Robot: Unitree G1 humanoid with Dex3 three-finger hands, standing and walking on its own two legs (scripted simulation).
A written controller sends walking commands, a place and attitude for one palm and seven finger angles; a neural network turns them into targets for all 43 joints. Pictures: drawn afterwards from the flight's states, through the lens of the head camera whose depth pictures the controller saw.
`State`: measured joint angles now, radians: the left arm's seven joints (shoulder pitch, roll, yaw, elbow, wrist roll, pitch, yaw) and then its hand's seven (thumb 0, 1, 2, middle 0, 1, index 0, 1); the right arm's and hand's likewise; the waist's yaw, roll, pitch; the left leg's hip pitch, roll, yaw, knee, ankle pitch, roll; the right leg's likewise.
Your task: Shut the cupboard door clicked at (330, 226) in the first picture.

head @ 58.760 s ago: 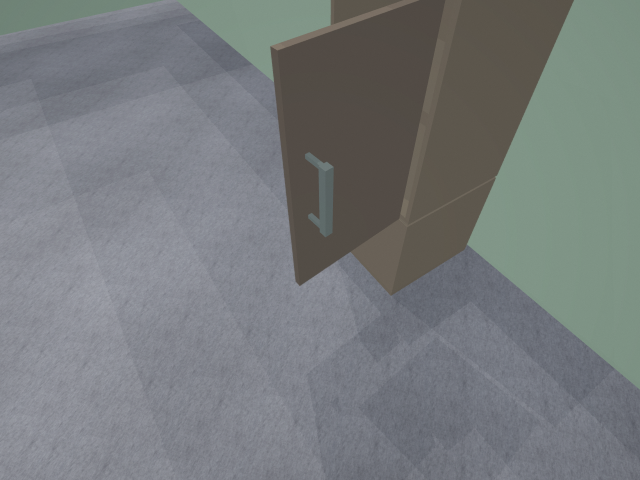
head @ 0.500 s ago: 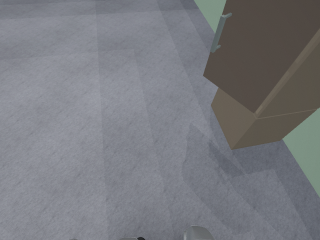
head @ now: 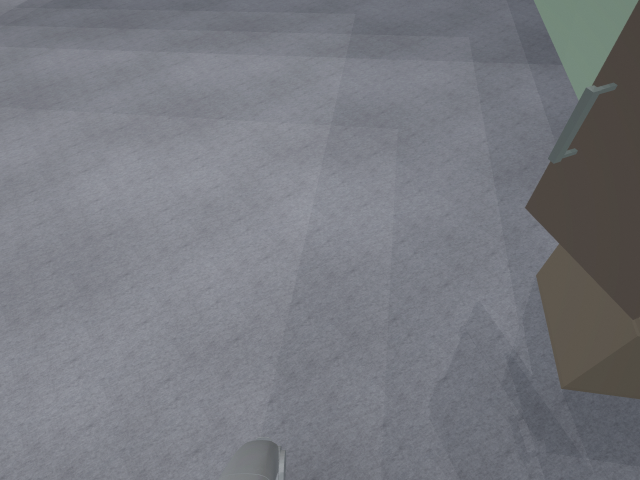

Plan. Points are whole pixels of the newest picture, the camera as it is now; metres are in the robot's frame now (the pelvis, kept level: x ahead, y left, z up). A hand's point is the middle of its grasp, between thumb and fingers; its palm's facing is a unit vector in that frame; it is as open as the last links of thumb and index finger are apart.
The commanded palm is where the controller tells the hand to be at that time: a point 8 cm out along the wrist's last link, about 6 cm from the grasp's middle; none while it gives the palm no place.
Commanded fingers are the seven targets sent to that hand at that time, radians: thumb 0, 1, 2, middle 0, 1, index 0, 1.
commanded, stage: walk to a spot facing it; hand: left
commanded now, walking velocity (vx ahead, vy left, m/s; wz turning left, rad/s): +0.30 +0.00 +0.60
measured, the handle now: (580, 125) +0.78 -0.52 -0.04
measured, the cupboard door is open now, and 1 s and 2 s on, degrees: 29 29 29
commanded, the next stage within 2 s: turn to face it in 0.60 s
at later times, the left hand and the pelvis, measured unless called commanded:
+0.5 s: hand (149, 432) +0.21 +0.28 -0.17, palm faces +0.28 -0.94 -0.20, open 7.4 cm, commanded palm none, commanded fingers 0.00 0.90 0.90 -0.20 -0.30 -0.20 -0.30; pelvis +0.18 +0.07 +0.00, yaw +14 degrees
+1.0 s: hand (191, 346) +0.35 +0.25 -0.16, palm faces +0.31 -0.92 -0.25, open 7.2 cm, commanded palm none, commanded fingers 0.00 0.90 0.90 -0.20 -0.30 -0.20 -0.30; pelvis +0.36 +0.05 +0.00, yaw +15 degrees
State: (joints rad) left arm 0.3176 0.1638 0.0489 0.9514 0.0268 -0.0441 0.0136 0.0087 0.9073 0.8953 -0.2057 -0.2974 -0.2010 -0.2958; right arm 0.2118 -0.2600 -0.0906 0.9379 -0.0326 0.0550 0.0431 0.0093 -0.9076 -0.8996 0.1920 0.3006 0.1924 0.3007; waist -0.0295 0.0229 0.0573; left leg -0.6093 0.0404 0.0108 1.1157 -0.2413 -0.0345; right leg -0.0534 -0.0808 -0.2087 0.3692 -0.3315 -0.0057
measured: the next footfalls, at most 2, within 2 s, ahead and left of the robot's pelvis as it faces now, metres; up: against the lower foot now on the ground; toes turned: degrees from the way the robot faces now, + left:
left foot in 0.22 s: +0.18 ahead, +0.14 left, +0.00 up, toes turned +16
right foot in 0.72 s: +0.45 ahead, -0.01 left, +0.00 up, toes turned +12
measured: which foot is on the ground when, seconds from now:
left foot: up 0.00-0.20, down 0.22-0.74, up 0.76-1.00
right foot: down 0.00-0.22, up 0.24-0.70, down 0.72-1.00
